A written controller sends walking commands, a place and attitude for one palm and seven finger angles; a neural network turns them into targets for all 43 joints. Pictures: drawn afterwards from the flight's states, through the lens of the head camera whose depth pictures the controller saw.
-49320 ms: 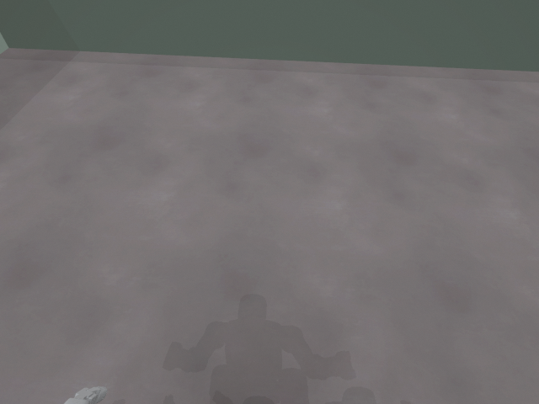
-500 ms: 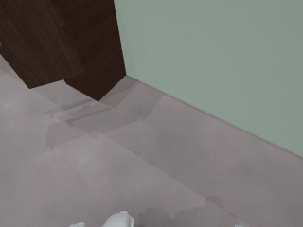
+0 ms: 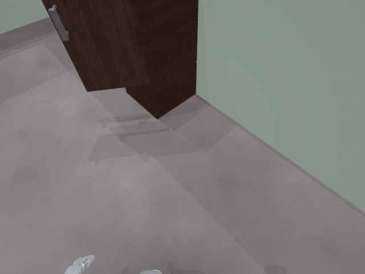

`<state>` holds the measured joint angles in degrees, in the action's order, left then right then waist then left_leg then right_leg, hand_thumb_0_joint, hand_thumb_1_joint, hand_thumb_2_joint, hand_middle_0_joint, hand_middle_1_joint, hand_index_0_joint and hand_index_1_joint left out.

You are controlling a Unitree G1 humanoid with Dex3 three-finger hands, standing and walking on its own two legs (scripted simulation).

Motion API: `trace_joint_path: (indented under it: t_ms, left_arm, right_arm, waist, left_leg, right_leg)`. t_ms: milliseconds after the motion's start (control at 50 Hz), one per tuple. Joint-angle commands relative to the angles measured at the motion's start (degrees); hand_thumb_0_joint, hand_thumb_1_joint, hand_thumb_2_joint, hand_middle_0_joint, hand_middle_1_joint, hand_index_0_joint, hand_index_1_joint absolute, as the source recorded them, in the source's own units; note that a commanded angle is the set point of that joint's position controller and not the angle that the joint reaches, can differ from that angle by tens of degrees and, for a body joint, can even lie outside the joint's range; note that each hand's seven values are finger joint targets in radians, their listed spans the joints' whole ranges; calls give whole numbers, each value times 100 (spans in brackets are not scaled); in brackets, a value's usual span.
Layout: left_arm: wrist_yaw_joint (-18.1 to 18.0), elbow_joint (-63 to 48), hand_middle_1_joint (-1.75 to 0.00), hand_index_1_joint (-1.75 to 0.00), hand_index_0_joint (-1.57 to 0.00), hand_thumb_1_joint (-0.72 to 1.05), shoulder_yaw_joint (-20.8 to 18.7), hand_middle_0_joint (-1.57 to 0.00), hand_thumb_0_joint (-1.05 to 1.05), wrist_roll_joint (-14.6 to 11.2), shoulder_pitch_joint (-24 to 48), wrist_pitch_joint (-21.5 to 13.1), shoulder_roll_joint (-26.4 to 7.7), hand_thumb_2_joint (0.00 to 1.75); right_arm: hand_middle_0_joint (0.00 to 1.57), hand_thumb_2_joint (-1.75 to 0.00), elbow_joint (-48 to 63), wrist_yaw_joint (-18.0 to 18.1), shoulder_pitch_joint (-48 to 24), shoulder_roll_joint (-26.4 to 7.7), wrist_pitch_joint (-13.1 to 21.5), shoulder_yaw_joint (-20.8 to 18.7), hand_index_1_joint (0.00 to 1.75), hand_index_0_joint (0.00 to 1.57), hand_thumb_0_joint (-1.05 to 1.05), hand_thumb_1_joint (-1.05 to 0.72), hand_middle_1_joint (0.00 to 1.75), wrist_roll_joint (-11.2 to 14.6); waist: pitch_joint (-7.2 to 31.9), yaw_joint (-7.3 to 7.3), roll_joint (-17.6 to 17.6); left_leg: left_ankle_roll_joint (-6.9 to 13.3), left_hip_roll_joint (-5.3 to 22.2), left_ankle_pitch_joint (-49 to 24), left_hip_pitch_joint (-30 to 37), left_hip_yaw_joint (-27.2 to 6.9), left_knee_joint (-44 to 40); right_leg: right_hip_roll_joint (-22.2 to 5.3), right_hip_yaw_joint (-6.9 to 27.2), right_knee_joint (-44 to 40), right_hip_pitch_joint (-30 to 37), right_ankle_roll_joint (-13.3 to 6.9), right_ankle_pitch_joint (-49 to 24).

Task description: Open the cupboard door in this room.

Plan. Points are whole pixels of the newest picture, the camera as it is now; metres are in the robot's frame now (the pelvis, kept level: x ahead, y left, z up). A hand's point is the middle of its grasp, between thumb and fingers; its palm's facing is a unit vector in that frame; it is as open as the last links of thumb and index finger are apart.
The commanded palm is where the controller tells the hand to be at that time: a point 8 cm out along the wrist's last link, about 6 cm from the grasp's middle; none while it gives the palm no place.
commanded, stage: turn to face it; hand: left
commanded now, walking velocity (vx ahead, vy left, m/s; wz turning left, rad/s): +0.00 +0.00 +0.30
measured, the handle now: (60, 22) +1.06 +0.61 -0.01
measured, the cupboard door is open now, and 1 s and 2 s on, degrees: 56 56 56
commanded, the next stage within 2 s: take the last steps up to it in 0.14 s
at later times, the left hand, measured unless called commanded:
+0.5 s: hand out of the picture +0.03 +0.21 -0.16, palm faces +0.23 -0.95 -0.21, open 7.4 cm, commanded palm none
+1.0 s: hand out of the picture +0.02 +0.18 -0.16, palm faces +0.43 -0.89 -0.16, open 7.4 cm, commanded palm none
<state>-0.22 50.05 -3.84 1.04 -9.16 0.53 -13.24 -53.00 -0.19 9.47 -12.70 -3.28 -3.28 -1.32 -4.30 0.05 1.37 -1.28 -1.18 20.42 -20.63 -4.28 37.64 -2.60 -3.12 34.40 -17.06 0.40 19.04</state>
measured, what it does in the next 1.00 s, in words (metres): walks ahead, turning left: left foot, then right foot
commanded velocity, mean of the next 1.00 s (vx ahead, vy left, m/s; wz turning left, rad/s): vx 0.23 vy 0.11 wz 0.17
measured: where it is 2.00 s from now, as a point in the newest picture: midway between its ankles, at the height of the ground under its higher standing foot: (148, 214)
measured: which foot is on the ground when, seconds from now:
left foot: up 0.00-0.30, down 0.32-0.62, up 0.64-1.00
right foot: down 0.00-0.32, up 0.34-0.60, down 0.62-1.00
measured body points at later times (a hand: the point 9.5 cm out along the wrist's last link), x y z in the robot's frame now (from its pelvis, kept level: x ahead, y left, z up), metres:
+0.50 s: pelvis +0.02 +0.00 +0.01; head +0.06 +0.01 +0.46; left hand +0.01 +0.26 -0.14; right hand +0.13 -0.22 -0.13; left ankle +0.00 +0.11 -0.73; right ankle +0.02 -0.12 -0.67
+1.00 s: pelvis +0.15 +0.06 +0.01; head +0.19 +0.08 +0.46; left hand +0.00 +0.23 -0.14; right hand +0.33 -0.13 -0.14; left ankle +0.21 +0.22 -0.70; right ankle +0.09 -0.11 -0.73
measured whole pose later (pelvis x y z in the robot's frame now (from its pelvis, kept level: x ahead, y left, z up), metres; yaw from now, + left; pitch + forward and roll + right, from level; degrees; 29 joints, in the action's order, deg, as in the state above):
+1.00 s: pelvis +0.15 +0.06 +0.01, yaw +19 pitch +0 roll +2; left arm 0.1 64.4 -2.5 1.7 -24.1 -3.3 -7.3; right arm -56.9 -2.6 7.0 -11.9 -0.6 -2.5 -1.5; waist -4.3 -3.8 -1.9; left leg -0.1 2.8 12.0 -26.6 6.2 35.6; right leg -9.6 -11.6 23.2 0.1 5.1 22.1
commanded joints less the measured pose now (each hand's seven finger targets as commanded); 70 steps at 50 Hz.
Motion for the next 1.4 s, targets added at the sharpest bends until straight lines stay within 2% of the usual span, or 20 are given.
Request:
trace_joint_path:
  t_ms: [0, 80, 240, 260, 300, 340, 520, 560, 580, 600, 640, 700, 780, 920, 980, 1000, 1020, 1140, 1300, 1380]
  left_arm:
    - [-180, -133, -30, -30, -20, 90, -184, -20, 0, 22, -604, -133, -1037, 90]
    - [-184, -160, -30, -30, -20, 90, -100, -20, 0, 46, -351, -143, -727, 90]
    - [-148, 301, -30, -30, -20, 90, -167, -20, 0, -14, -765, -140, -875, 90]
    - [-126, 300, -30, -30, -20, 90, -167, -20, 0, -42, -649, -129, -805, 90]
    - [-40, 12, -30, -30, -20, 90, -67, -20, 0, -60, -468, -75, -311, 90]
    - [-8, -104, -30, -30, -20, 90, -68, -20, 0, 26, 311, 0, -357, 90]
    - [166, 290, -30, -30, -20, 90, -22, -20, 0, 25, -347, -135, -100, 90]
    - [154, 549, -30, -30, -20, 90, -107, -20, 0, 49, -1159, -195, -245, 90]
    - [99, 677, -30, -30, -20, 90, -188, -20, 0, 98, -1652, -252, -569, 90]
    - [30, 749, -30, -30, -20, 90, -289, -20, 0, 99, -2049, -283, -1138, 90]
    - [-48, 639, -30, -30, -20, 90, -218, -20, 0, 39, -1587, -312, -1021, 90]
    - [-58, 579, -30, -30, -20, 90, -79, -20, 0, 35, -1002, -439, -468, 90]
    - [-61, 934, -30, -30, -20, 90, -57, -20, 0, 40, -1522, -557, -447, 90]
    - [-80, 1200, -30, -30, -20, 90, -76, -20, 0, 75, -1596, -480, -596, 90]
    - [-52, 1124, -30, -30, -20, 90, -80, -20, 0, 53, -1328, -426, -469, 90]
    - [-7, 1014, -30, -30, -20, 90, -41, -20, 0, -20, -1611, -377, -123, 90]
    - [-12, 782, -30, -30, -20, 90, 38, -20, 0, -28, -1245, -385, 37, 90]
    - [76, 867, -30, -30, -20, 90, 19, -20, 0, 64, -975, -167, 216, 90]
    - [145, 425, -30, -30, -20, 90, -25, -20, 0, 60, -410, -130, 120, 90]
    - [107, 646, -30, -30, -20, 90, -123, -20, 0, 95, -1250, -230, -270, 90]
  right_arm:
    - [20, -90, 521, 26, -376, -556, 57, -220, 30, 20, 0, -90, 30, 43]
    - [20, -90, 277, -56, -341, -350, 33, -121, 30, 20, 0, -90, 30, 65]
    - [20, -90, -6, -6, -105, -215, 197, 15, 30, 20, 0, -90, 30, 62]
    - [20, -90, -68, -20, 108, -367, 238, -19, 30, 20, 0, -90, 30, 39]
    - [20, -90, -122, 31, 758, -1252, 258, -208, 30, 20, 0, -90, 30, -84]
    - [20, -90, -187, 137, 912, -1159, 253, -202, 30, 20, 0, -90, 30, -75]
    - [20, -90, -129, 92, 453, -849, 408, -101, 30, 20, 0, -90, 30, -35]
    - [20, -90, -96, 62, 201, -805, 376, -111, 30, 20, 0, -90, 30, 8]
    - [20, -90, -25, 32, 178, -494, 396, -72, 30, 20, 0, -90, 30, 60]
    - [20, -90, 199, -9, -15, -255, 417, -19, 30, 20, 0, -90, 30, 66]
    - [20, -90, 254, -62, -424, -501, 341, -126, 30, 20, 0, -90, 30, -35]
    - [20, -90, -44, -177, -91, -284, 265, -84, 30, 20, 0, -90, 30, -36]
    - [20, -90, -117, -249, -178, -7, 274, -16, 30, 20, 0, -90, 30, 14]
    - [20, -90, 95, -307, -583, 58, 409, 72, 30, 20, 0, -90, 30, 34]
    - [20, -90, -402, -140, 1131, -513, 528, -59, 30, 20, 0, -90, 30, -33]
    - [20, -90, -560, -32, 1867, -1223, 572, -245, 30, 20, 0, -90, 30, -109]
    - [20, -90, -640, 74, 2248, -1484, 514, -297, 30, 20, 0, -90, 30, -62]
    - [20, -90, -278, 138, 638, -443, 642, -9, 30, 20, 0, -90, 30, -44]
    - [20, -90, -357, 40, 652, -571, 614, -95, 30, 20, 0, -90, 30, -88]
    - [20, -90, -420, 7, 543, -456, 567, -42, 30, 20, 0, -90, 30, -35]
  waist:
    - [560, -195, -1634]
    - [468, -59, -1288]
    - [654, -68, -1015]
    - [687, 64, -739]
    - [750, 378, 1566]
    - [357, 498, 1548]
    - [289, -78, 584]
    - [270, -502, 207]
    - [279, -733, -790]
    - [232, -936, -2261]
    - [-399, -601, -1450]
    - [-302, -171, -1026]
    - [-102, -254, -856]
    - [-84, -315, -1202]
    - [722, 523, -376]
    - [1460, 712, 1221]
    - [1500, 835, 1398]
    - [155, -43, 630]
    - [21, -180, 206]
    - [111, -624, -476]
  left_leg:
    - [-26, 58, 1240, -1297, -5, 3055]
    - [-131, 171, 675, -890, 394, 2420]
    - [1, -34, -404, 664, 881, -804]
    - [101, 153, -919, 1268, 727, -1336]
    - [1267, 2109, -1906, 2185, -1690, -1878]
    - [1611, 2021, -116, 1614, -2001, -2353]
    - [1159, 1142, 90, 537, -687, -2162]
    - [840, 717, 787, -479, -343, -1346]
    - [531, 155, 1061, -1412, 196, -159]
    - [246, -205, 1535, -2274, 625, 1495]
    - [169, 322, 659, -2370, -52, 2981]
    - [-13, 665, -602, -1848, 199, 2827]
    - [-128, 582, -849, -1666, 723, 1763]
    - [97, 300, -721, -564, 1161, -82]
    - [305, 230, -858, 2047, 1265, -1049]
    - [795, 1646, -1081, 3335, -630, -1171]
    - [1265, 2393, -1481, 3434, -1587, -1814]
    - [1081, 1868, -171, 602, -184, -2750]
    - [1198, 1702, 201, 430, 325, -2849]
    - [652, 946, 509, -316, 880, -1178]
  right_leg:
    - [-2120, 1864, -1506, 1063, -1073, -2728]
    - [-1510, 447, -1244, 1046, -758, -3479]
    - [-1428, 164, -626, 1147, -490, -3471]
    - [-1360, 43, -313, 668, -276, -2611]
    - [-246, -661, 1496, -1202, 220, 1628]
    - [-230, 57, 2873, -1933, 105, 1607]
    - [17, -375, 597, -21, 100, 421]
    - [28, -357, -449, 1467, 94, -15]
    - [-800, 626, -1343, 2336, -80, 834]
    - [-2455, 2962, -2420, 2595, -699, 1643]
    - [-2682, 3513, -2853, 1146, -1044, 2390]
    - [-1954, 1240, -2631, 695, -573, 372]
    - [-1692, 149, -2260, 1346, -513, -2100]
    - [-1739, -253, -1815, 1372, -442, -2673]
    - [-1294, -721, 258, 474, -205, -2612]
    - [-463, -973, 1918, -869, 43, -81]
    - [-82, -430, 3275, -1711, -47, 1651]
    - [-657, 89, 3450, -1581, -110, 176]
    - [-387, -202, 853, -416, -74, -292]
    - [-312, -22, -609, 1453, -181, -157]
